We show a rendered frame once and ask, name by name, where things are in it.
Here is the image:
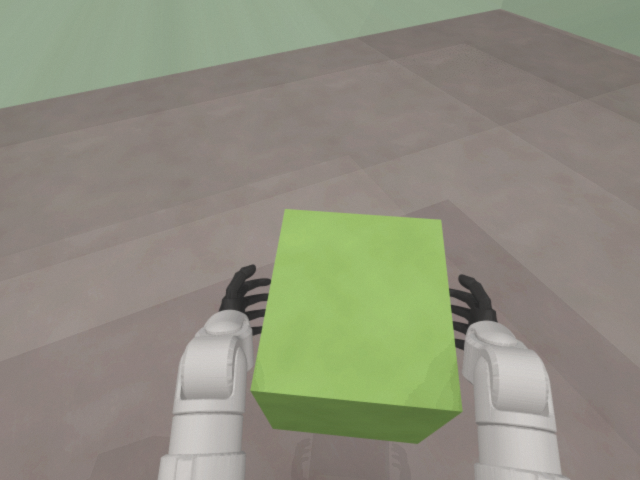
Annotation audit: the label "carton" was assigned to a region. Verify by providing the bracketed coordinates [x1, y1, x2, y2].
[250, 209, 463, 444]

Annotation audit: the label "robot left forearm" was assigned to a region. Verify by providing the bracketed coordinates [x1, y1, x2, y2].
[158, 310, 254, 480]

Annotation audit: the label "robot right hand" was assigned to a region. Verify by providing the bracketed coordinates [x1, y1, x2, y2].
[449, 274, 498, 350]

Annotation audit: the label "robot right forearm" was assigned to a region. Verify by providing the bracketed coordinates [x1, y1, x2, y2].
[462, 321, 570, 480]

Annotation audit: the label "robot left hand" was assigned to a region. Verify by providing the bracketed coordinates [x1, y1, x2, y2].
[219, 264, 271, 336]

